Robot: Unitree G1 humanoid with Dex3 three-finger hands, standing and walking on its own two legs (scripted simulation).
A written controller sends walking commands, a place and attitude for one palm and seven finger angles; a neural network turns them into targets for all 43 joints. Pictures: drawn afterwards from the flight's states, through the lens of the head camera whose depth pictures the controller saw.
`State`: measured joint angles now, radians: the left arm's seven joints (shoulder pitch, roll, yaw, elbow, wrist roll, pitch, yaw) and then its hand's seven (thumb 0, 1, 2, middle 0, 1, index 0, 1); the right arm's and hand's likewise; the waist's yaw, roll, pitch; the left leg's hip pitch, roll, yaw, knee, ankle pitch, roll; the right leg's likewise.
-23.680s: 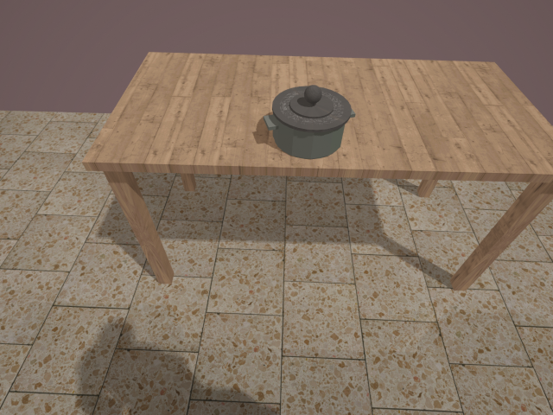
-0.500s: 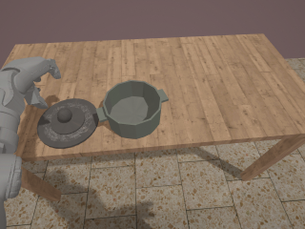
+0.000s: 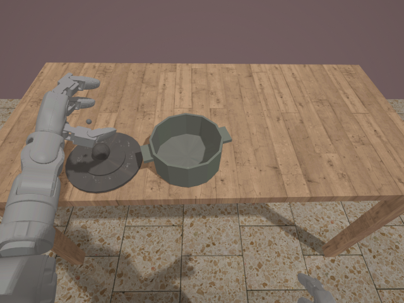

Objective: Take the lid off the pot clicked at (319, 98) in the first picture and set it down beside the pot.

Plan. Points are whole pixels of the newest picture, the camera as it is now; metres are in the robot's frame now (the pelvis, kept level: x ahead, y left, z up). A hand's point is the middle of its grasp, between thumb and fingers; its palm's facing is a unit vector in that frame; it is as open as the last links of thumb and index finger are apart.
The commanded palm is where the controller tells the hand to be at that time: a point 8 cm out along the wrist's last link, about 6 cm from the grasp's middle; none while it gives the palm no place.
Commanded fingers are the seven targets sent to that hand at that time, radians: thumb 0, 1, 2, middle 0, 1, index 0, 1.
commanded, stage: draw the hand back to the body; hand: left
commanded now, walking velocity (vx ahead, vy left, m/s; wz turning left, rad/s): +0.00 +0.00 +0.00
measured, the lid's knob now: (101, 151) +0.47 +0.30 -0.04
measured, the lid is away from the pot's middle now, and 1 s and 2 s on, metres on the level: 0.23 0.23 0.23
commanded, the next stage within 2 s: step back with the hand held close in 1.60 s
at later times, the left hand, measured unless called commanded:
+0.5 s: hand (80, 138) +0.35 +0.24 +0.15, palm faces +0.41 -0.87 -0.28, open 9.2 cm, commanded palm +0.29 +0.27 +0.17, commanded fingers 0.00 0.65 0.84 -0.24 -0.45 -0.24 -0.45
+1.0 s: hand (76, 174) +0.27 +0.21 +0.16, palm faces +0.40 -0.87 -0.29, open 7.5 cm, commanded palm +0.21 +0.25 +0.18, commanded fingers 0.00 0.90 0.90 -0.20 -0.30 -0.20 -0.30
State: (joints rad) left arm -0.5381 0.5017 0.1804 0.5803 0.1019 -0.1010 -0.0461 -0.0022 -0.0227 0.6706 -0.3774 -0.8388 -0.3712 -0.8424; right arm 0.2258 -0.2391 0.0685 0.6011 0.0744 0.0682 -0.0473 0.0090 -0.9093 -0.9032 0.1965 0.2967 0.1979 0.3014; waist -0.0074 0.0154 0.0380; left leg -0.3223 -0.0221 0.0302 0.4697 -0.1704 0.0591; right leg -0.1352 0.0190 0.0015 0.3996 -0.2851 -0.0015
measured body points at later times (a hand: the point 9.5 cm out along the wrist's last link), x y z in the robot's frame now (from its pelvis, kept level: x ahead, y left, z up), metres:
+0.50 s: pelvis +0.02 -0.04 +0.00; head +0.02 -0.05 +0.45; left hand +0.32 +0.28 +0.17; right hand +0.17 -0.29 -0.10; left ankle +0.05 +0.08 -0.74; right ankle -0.05 -0.13 -0.74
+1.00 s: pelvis +0.02 -0.04 +0.00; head +0.01 -0.07 +0.45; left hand +0.24 +0.26 +0.18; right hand +0.21 -0.28 -0.08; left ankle +0.05 +0.08 -0.74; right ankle -0.05 -0.13 -0.74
